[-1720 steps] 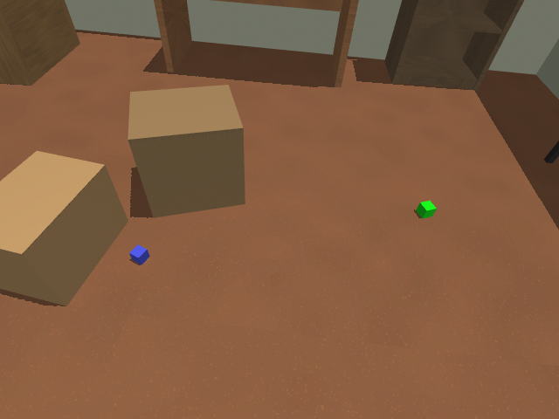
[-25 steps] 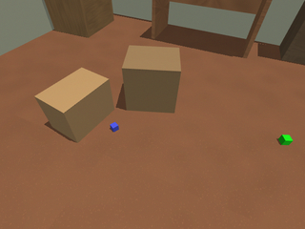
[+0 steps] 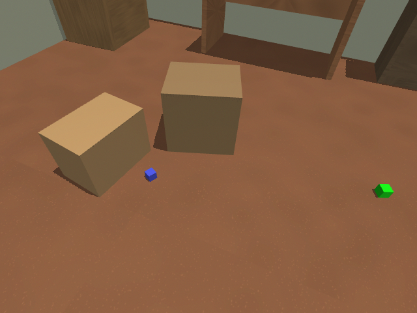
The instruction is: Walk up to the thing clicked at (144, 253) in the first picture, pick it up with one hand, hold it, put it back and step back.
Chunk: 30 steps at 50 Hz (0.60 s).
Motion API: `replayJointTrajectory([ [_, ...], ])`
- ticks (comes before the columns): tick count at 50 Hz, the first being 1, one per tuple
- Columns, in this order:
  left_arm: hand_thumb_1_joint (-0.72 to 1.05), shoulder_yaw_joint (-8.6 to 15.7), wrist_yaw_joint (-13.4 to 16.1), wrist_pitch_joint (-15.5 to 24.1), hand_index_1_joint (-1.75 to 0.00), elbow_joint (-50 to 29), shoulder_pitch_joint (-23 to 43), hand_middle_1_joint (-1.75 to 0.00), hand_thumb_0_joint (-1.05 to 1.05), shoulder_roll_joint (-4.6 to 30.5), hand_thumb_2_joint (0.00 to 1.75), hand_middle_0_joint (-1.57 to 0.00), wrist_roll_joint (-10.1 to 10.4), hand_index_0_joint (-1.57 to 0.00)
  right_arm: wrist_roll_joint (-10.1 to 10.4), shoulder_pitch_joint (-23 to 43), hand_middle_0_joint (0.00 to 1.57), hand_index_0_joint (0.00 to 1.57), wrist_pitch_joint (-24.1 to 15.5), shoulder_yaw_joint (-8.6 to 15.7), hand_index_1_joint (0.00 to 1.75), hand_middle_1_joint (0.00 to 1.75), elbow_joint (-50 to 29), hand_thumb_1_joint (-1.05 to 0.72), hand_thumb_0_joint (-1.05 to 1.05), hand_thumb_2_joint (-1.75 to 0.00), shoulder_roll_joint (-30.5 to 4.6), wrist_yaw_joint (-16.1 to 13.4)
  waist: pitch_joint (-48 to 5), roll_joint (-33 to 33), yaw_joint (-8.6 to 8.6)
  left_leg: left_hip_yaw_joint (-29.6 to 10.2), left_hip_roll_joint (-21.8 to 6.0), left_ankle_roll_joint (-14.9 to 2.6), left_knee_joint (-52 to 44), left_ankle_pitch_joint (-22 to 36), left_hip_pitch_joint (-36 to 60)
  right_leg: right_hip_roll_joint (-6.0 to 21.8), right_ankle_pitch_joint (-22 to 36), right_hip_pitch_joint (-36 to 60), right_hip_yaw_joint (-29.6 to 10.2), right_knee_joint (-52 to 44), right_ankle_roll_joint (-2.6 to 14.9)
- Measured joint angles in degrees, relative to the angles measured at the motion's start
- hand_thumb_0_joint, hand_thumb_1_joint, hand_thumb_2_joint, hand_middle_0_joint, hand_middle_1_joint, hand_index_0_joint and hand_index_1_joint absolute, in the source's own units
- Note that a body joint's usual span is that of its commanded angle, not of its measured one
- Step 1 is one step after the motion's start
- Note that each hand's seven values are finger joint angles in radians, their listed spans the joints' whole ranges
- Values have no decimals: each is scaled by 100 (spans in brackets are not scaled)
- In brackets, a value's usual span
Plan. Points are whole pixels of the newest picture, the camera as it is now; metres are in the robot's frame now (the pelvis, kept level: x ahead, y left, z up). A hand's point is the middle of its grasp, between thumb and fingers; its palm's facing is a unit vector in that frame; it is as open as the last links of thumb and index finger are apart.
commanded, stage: step back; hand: left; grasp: from above
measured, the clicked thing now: (150, 174) +1.05 +0.29 -0.73
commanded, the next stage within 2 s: stand in 0.34 s
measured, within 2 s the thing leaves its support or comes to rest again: neither
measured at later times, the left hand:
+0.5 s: hand out of the picture +0.13 +0.28 -0.14, palm faces +0.01 -0.94 -0.34, open 7.4 cm
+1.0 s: hand out of the picture +0.11 +0.27 -0.13, palm faces +0.00 -0.94 -0.35, open 7.4 cm
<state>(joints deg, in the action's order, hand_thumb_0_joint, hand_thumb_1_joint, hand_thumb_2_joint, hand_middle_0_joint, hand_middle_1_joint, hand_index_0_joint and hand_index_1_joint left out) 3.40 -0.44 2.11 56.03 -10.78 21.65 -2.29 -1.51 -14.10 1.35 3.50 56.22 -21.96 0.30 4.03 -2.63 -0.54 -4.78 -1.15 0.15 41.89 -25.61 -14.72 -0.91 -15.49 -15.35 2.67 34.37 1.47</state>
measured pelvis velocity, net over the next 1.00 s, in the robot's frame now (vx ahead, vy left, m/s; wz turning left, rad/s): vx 0.03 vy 0.02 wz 0.02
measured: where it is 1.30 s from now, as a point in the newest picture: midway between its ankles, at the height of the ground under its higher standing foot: outside the picture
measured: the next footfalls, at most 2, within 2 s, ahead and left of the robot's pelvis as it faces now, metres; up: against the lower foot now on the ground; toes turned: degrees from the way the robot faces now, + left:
left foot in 0.22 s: +0.09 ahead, +0.15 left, +0.00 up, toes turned +1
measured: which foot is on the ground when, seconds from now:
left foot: up 0.00-0.20, down 0.22-1.00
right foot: down 0.00-1.00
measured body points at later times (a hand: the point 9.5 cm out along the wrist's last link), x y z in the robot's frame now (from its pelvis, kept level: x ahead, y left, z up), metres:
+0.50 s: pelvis +0.05 +0.02 +0.01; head +0.07 +0.03 +0.46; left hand +0.13 +0.33 -0.12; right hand +0.16 -0.27 -0.11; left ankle +0.05 +0.15 -0.73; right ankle +0.03 -0.11 -0.73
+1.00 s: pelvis +0.03 +0.02 +0.02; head +0.04 +0.02 +0.47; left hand +0.11 +0.32 -0.11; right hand +0.13 -0.28 -0.11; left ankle +0.05 +0.15 -0.73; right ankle +0.03 -0.11 -0.73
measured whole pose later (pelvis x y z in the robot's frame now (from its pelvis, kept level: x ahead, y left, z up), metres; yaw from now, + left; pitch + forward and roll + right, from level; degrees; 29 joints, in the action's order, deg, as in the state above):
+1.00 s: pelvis +0.03 +0.02 +0.02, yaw +1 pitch -3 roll +0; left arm 0.1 -0.3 1.0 66.2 -5.0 20.3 -0.7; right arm -0.5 -4.4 -0.4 0.3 65.4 -19.9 0.7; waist 3.9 -0.4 0.0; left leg -0.3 -1.3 0.9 18.9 -8.6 -6.9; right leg 1.0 -10.3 -4.1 1.5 17.7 -0.7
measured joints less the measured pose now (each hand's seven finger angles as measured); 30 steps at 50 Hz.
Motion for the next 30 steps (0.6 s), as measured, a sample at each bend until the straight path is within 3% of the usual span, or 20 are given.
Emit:
replayJointTrajectory([
  [3,90,-50,7,3,-30,-11,38,-30,1,-116,90,-20,8,-20,22,37,20,20,-6,-30,30,30,63,-90,0,-90,3,-18,-38,30,126,11,207,-18,558,-263,-275,82,-89,74,-56,-62,41],
  [8,90,-114,13,28,-30,23,151,-30,1,-224,90,-21,45,-21,30,120,20,20,-82,-62,30,30,129,-90,0,-90,-22,-10,8,5,175,110,114,-27,208,7,-380,171,-129,212,1,-207,-37],
  [10,90,-126,18,9,-30,37,212,-30,1,-203,90,-21,76,-21,15,154,20,20,-116,-68,30,30,159,-90,0,-90,1,-5,46,50,159,258,44,-34,-330,280,-245,230,-225,224,45,-124,-80],
  [12,90,-139,30,-40,-30,40,279,-30,1,-151,90,-21,119,-21,-8,205,20,20,-169,-57,30,30,204,-90,0,-90,46,-18,108,152,133,358,71,-7,-908,1100,-47,325,-391,193,62,99,-147],
  [14,90,-143,67,-114,-30,61,346,-30,1,-90,90,-21,176,-21,-34,301,20,20,-187,-58,30,30,259,-90,0,-90,150,-37,172,348,179,469,172,18,-934,1084,31,435,-451,149,-58,280,-170],
  [16,90,-166,85,-167,-30,105,378,-30,1,-60,90,-21,224,-21,-21,387,20,20,-174,-99,30,30,280,-90,0,-90,204,-20,137,375,178,477,135,3,-881,959,12,359,-456,186,-140,172,-103],
  [19,90,-199,83,-156,-30,261,443,-30,1,-32,90,-20,209,-20,34,595,20,20,-139,-161,30,30,355,-90,0,-90,267,-4,132,353,164,450,40,25,-920,910,74,254,-320,397,-141,-213,-220],
  [30,90,-375,36,-131,-30,725,602,-30,1,-174,90,-20,206,-20,125,1136,20,20,-257,-298,30,30,505,-90,0,-90,249,-10,43,261,133,469,34,28,-1742,1265,580,241,106,939,-140,-1135,-261],
])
